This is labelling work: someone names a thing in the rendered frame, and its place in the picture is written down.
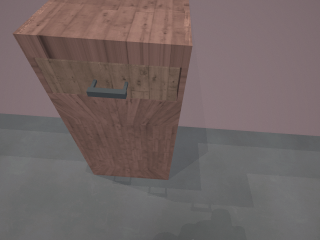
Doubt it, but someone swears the handle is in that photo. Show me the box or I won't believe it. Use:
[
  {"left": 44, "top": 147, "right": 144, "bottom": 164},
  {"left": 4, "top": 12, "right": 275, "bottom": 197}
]
[{"left": 86, "top": 79, "right": 128, "bottom": 99}]

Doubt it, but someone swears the drawer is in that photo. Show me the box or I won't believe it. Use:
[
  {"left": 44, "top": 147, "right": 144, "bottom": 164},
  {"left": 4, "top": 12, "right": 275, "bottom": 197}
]
[{"left": 35, "top": 57, "right": 180, "bottom": 101}]

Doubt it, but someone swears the cabinet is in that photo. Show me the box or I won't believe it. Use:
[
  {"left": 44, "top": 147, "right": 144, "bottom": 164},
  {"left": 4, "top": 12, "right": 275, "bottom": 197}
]
[{"left": 13, "top": 0, "right": 193, "bottom": 180}]

